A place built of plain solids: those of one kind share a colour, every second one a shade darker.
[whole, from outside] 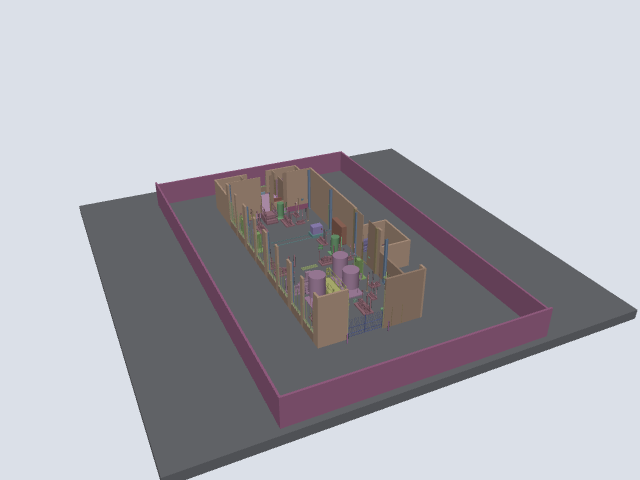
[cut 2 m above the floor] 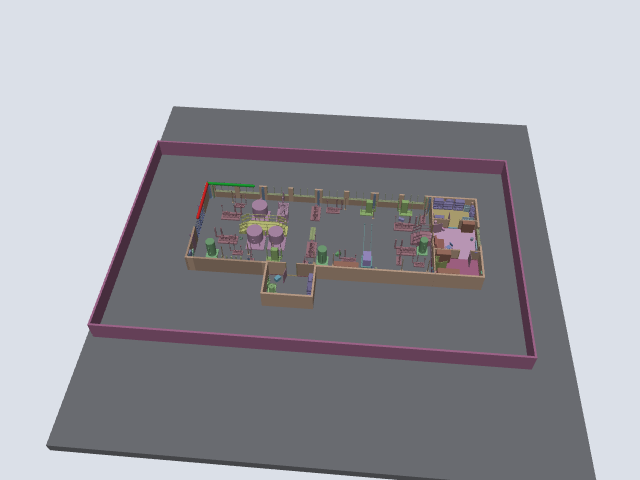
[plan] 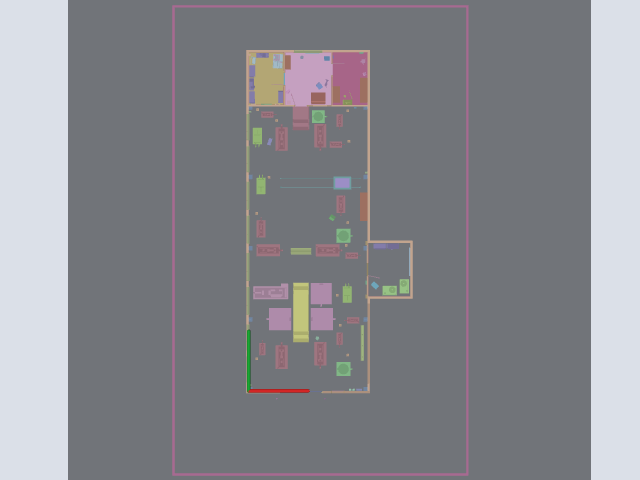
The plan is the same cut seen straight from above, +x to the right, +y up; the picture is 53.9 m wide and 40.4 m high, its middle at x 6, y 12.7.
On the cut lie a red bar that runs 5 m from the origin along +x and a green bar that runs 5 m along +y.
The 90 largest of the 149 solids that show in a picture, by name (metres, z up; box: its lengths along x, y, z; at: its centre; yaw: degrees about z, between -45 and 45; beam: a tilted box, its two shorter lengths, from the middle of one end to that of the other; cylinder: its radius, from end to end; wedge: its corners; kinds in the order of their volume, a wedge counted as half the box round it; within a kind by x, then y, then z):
{
 "yard_bound_1": {"box": [0.2, 39.6, 3.05], "at": [-6.33, 12.66, 1.48]},
 "yard_bound_2": {"box": [24.94, 0.2, 3.05], "at": [6.04, -7.04, 1.48]},
 "yard_bound_3": {"box": [24.94, 0.2, 2.77], "at": [6.04, 32.36, 1.33]},
 "yard_bound_4": {"box": [0.2, 39.6, 2.75], "at": [18.41, 12.66, 1.33]},
 "wall_1": {"box": [0.2, 0.91, 5.25], "at": [-0.1, 0.25, 2.58]},
 "wall_2": {"box": [0.2, 2.21, 0.95], "at": [-0.1, 1.8, 0.42]},
 "wall_3": {"box": [0.2, 0.51, 5.25], "at": [-0.1, 3.15, 2.58]},
 "wall_4": {"box": [0.2, 2.21, 0.95], "at": [-0.1, 4.5, 0.42]},
 "wall_5": {"box": [0.2, 0.81, 5.25], "at": [-0.1, 6.0, 2.58]},
 "wall_6": {"box": [0.2, 2.36, 0.95], "at": [-0.1, 7.58, 0.42]},
 "wall_7": {"box": [0.2, 0.51, 5.25], "at": [-0.1, 9.0, 2.58]},
 "wall_8": {"box": [0.2, 2.36, 0.95], "at": [-0.1, 10.43, 0.42]},
 "wall_9": {"box": [0.2, 0.81, 5.25], "at": [-0.1, 12.0, 2.58]},
 "wall_10": {"box": [0.2, 2.36, 0.95], "at": [-0.1, 13.57, 0.42]},
 "wall_11": {"box": [0.2, 0.51, 5.25], "at": [-0.1, 15.0, 2.58]},
 "wall_12": {"box": [0.2, 2.36, 0.95], "at": [-0.1, 16.43, 0.42]},
 "wall_13": {"box": [0.2, 0.81, 5.25], "at": [-0.1, 18.0, 2.58]},
 "wall_14": {"box": [0.2, 2.21, 0.95], "at": [-0.1, 19.5, 0.42]},
 "wall_15": {"box": [0.2, 0.51, 5.25], "at": [-0.1, 20.85, 2.58]},
 "wall_16": {"box": [0.2, 2.21, 0.95], "at": [-0.1, 22.2, 0.42]},
 "wall_17": {"box": [0.2, 0.71, 5.25], "at": [-0.1, 23.65, 2.58]},
 "wall_18": {"box": [0.2, 4.7, 3.73], "at": [-0.1, 26.35, 1.81]},
 "wall_19": {"box": [2.81, 0.2, 5.25], "at": [1.2, -0.1, 2.58]},
 "wall_20": {"box": [3.2, 0.2, 3.73], "at": [1.4, 28.6, 1.81]},
 "wall_21": {"box": [3.06, 0.06, 5.25], "at": [1.53, 23.97, 2.58]},
 "wall_22": {"box": [0.06, 1.71, 3.73], "at": [3.03, 24.85, 1.81]},
 "wall_23": {"box": [0.93, 0.06, 5.25], "at": [3.4, 23.97, 2.58]},
 "wall_24": {"box": [0.81, 0.2, 3.73], "at": [6.6, 28.6, 1.81]},
 "wall_25": {"box": [0.06, 2.5, 3.73], "at": [6.97, 25.25, 1.81]},
 "wall_26": {"box": [0.06, 2.5, 3.73], "at": [7.03, 25.25, 1.81]},
 "wall_27": {"box": [0.06, 0.91, 3.73], "at": [7.03, 28.05, 1.81]},
 "wall_28": {"box": [4.01, 0.2, 5.25], "at": [8.2, -0.1, 2.58]},
 "wall_29": {"box": [3.06, 0.06, 5.25], "at": [8.47, 23.97, 2.58]},
 "wall_30": {"box": [3.2, 0.2, 3.73], "at": [8.6, 28.6, 1.81]},
 "wall_31": {"box": [0.06, 1.76, 5.25], "at": [9.97, 8.77, 2.58]},
 "wall_32": {"box": [0.06, 1.76, 5.25], "at": [9.97, 11.63, 2.58]},
 "wall_33": {"box": [0.06, 1.71, 3.05], "at": [10.03, 8.8, 1.48]},
 "wall_34": {"box": [0.06, 1.71, 3.05], "at": [10.03, 11.6, 1.48]},
 "wall_35": {"box": [0.2, 0.81, 5.25], "at": [10.1, 0.2, 2.58]},
 "wall_36": {"box": [0.2, 6.76, 2.85], "at": [10.1, 3.98, 1.38]},
 "wall_37": {"box": [0.2, 0.61, 5.25], "at": [10.1, 7.65, 2.58]},
 "wall_38": {"box": [0.2, 11.55, 5.25], "at": [10.1, 18.23, 2.58]},
 "wall_39": {"box": [0.2, 4.7, 3.73], "at": [10.1, 26.35, 1.81]},
 "wall_40": {"box": [3.8, 0.2, 3.05], "at": [11.9, 7.85, 1.48]},
 "wall_41": {"box": [3.8, 0.2, 3.05], "at": [11.9, 12.55, 1.48]},
 "wall_42": {"box": [0.2, 4.9, 3.05], "at": [13.7, 10.2, 1.48]},
 "raised_floor_control_1": {"box": [4.13, 4.63, 0.73], "at": [5.0, 26.25, 0.32]},
 "buffer_vessel_1": {"box": [1.88, 1.88, 0.17], "at": [2.64, 6.04, 0.04]},
 "buffer_vessel_2": {"cylinder": 0.8, "from": [2.64, 6.04, 0.79], "to": [2.64, 6.04, 2.98]},
 "buffer_vessel_3": {"box": [1.78, 1.78, 0.17], "at": [6.11, 8.19, 0.04]},
 "buffer_vessel_4": {"cylinder": 0.75, "from": [6.11, 8.19, 0.77], "to": [6.11, 8.19, 3.0]},
 "buffer_vessel_5": {"box": [1.88, 1.88, 0.17], "at": [6.16, 6.04, 0.04]},
 "buffer_vessel_6": {"cylinder": 0.8, "from": [6.16, 6.04, 0.79], "to": [6.16, 6.04, 2.58]},
 "raised_floor_stores_1": {"box": [3.13, 4.63, 0.73], "at": [1.5, 26.25, 0.32]},
 "raised_floor_switch_1": {"box": [3.13, 4.63, 0.73], "at": [8.5, 26.25, 0.32]},
 "row_1": {"box": [0.45, 1.2, 2.1], "at": [3.31, 27.65, 1.83]},
 "row_2": {"box": [0.6, 1.4, 2.1], "at": [7.38, 24.95, 1.83]},
 "row_3": {"box": [0.6, 2.4, 2.1], "at": [9.68, 15.5, 1.15]},
 "row_4": {"box": [0.6, 2.1, 2.1], "at": [9.68, 25.3, 1.83]},
 "staging_1": {"box": [1.3, 0.32, 0.39], "at": [4.4, 4.56, 0.14]},
 "staging_2": {"box": [1.3, 0.32, 0.56], "at": [4.4, 4.86, 0.23]},
 "staging_3": {"box": [1.3, 3.2, 0.73], "at": [4.4, 6.6, 0.32]},
 "staging_4": {"box": [1.3, 0.32, 0.56], "at": [4.4, 8.34, 0.23]},
 "air_vessel_1": {"box": [1.08, 1.08, 0.17], "at": [5.86, 23.09, 0.04]},
 "air_vessel_2": {"cylinder": 0.4, "from": [5.86, 23.09, 0.35], "to": [5.86, 23.09, 1.89]},
 "air_vessel_3": {"box": [1.18, 1.18, 0.17], "at": [7.98, 1.84, 0.04]},
 "air_vessel_4": {"cylinder": 0.45, "from": [7.98, 1.84, 0.36], "to": [7.98, 1.84, 2.08]},
 "air_vessel_5": {"box": [1.18, 1.18, 0.17], "at": [7.98, 13.05, 0.04]},
 "air_vessel_6": {"cylinder": 0.45, "from": [7.98, 13.05, 0.36], "to": [7.98, 13.05, 2.08]},
 "pump_unit_1": {"box": [0.75, 1.46, 0.2], "at": [1.04, 13.64, 0.05]},
 "pump_unit_2": {"box": [1.99, 1.02, 0.2], "at": [1.64, 11.83, 0.05]},
 "pump_unit_3": {"box": [1.02, 1.99, 0.2], "at": [2.77, 2.84, 0.05]},
 "pump_unit_4": {"box": [1.02, 1.99, 0.2], "at": [2.77, 21.19, 0.05]},
 "pump_unit_5": {"box": [1.02, 1.99, 0.2], "at": [6.03, 3.12, 0.05]},
 "pump_unit_6": {"box": [1.02, 1.99, 0.2], "at": [6.03, 21.47, 0.05]},
 "pump_unit_7": {"box": [1.99, 1.02, 0.2], "at": [6.64, 11.83, 0.05]},
 "pump_unit_8": {"box": [0.75, 1.46, 0.2], "at": [7.76, 15.71, 0.05]},
 "door_landing_1": {"box": [1.4, 0.32, 0.39], "at": [4.4, 22.4, 0.14]},
 "door_landing_2": {"box": [1.4, 0.32, 0.56], "at": [4.4, 22.7, 0.23]},
 "door_landing_3": {"box": [1.4, 1.1, 0.73], "at": [4.4, 23.39, 0.32]},
 "engine_pump_1": {"box": [2.94, 1.1, 0.2], "at": [1.85, 8.26, 0.05]},
 "engine_pump_2": {"box": [2.7, 0.84, 0.12], "at": [1.85, 8.26, 0.21]},
 "engine_pump_3": {"box": [1.02, 0.54, 0.58], "at": [2.33, 8.26, 0.6]},
 "plate_exchanger_1": {"box": [0.42, 0.6, 1.56], "at": [0.73, 21.21, 1.07]},
 "plate_exchanger_2": {"box": [0.42, 0.6, 1.56], "at": [1.03, 17.48, 1.07]},
 "plate_exchanger_3": {"box": [0.42, 0.6, 1.56], "at": [8.29, 8.34, 1.07]},
 "crate_1": {"box": [1.2, 0.8, 0.9], "at": [7.89, 17.5, 0.8]},
 "cart_rails_1": {"box": [1.49, 1.09, 0.4], "at": [7.89, 17.5, 0.15]},
 "pier_1": {"box": [0.17, 0.34, 5.25], "at": [9.91, 7.95, 2.58]},
 "pier_2": {"box": [0.17, 0.34, 5.25], "at": [9.91, 12.45, 2.58]}
}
